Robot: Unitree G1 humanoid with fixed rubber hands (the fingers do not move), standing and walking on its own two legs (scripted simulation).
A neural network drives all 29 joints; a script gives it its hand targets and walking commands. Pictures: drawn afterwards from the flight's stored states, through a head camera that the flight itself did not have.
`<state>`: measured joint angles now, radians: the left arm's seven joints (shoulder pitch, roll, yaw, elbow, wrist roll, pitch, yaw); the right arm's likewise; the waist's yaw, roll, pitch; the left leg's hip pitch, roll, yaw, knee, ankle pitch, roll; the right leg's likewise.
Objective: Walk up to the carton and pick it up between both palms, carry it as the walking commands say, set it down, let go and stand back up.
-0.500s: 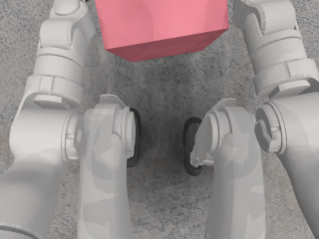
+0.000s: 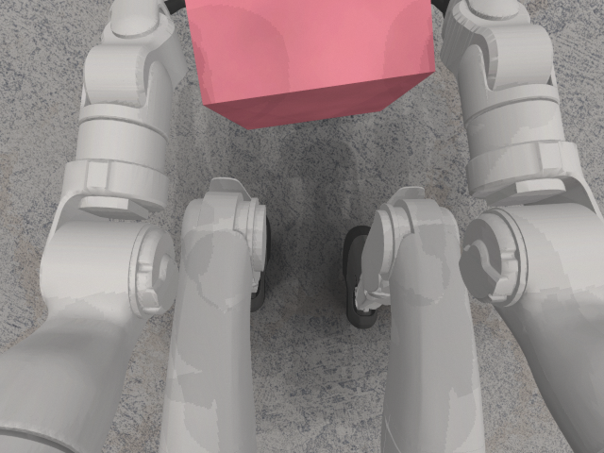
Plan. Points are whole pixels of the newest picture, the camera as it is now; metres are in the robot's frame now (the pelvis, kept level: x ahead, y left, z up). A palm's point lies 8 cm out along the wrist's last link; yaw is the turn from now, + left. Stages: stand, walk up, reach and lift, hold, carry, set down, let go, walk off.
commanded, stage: reach and lift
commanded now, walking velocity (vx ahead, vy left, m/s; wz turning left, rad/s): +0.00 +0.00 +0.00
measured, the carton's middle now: (304, 22) +0.56 +0.03 -0.17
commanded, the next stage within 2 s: none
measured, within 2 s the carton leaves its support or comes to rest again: neither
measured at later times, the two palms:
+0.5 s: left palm out of the picture +0.51 +0.18 +0.05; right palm out of the picture +0.54 -0.11 +0.06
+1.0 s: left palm out of the picture +0.48 +0.18 +0.11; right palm out of the picture +0.51 -0.11 +0.11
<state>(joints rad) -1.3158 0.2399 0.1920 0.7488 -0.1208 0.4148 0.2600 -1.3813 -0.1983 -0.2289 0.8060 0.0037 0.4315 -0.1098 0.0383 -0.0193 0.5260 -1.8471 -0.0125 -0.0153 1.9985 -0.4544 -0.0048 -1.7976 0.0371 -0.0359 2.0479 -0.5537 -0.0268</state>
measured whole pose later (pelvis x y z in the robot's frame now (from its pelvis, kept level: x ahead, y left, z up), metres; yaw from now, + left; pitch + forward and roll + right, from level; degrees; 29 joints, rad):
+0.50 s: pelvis +0.03 +0.00 +0.07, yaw +1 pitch +24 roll +0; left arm -1.10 0.10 0.28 0.73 0.01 0.47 0.24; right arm -1.14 -0.08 -0.35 0.74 -0.15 0.50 -0.05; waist 0.04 -0.02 0.13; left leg -1.74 -0.03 -0.02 1.79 -0.47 0.00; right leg -1.69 0.05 -0.02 1.84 -0.57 -0.02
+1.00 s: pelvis +0.09 +0.00 +0.15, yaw +1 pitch +33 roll +0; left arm -0.66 -0.03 0.30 0.62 0.07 0.38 0.20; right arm -0.72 0.02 -0.26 0.69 -0.11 0.39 -0.07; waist 0.04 -0.02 -0.26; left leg -1.61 -0.03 -0.02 1.52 -0.49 0.00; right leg -1.56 0.05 0.00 1.56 -0.58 -0.02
